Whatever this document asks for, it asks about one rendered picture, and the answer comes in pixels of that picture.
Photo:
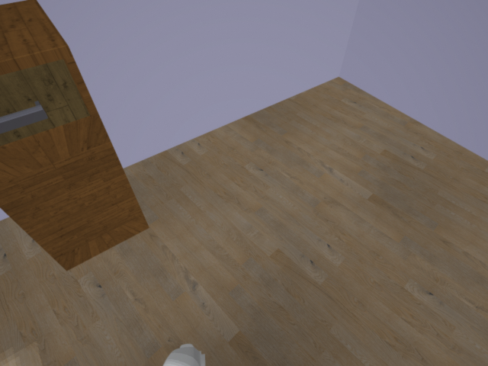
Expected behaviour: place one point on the cabinet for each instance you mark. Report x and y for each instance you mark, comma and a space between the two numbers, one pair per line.
65, 187

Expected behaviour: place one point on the drawer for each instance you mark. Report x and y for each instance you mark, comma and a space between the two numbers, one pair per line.
53, 86

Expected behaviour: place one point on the left robot thigh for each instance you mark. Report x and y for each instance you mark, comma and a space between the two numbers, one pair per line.
187, 356

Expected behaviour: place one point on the handle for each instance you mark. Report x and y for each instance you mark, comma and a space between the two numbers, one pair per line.
22, 118

